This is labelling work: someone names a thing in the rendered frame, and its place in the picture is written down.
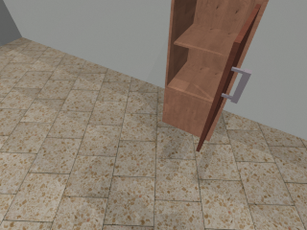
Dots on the cupboard door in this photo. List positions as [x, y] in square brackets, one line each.
[232, 61]

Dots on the handle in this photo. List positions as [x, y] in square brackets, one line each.
[241, 85]

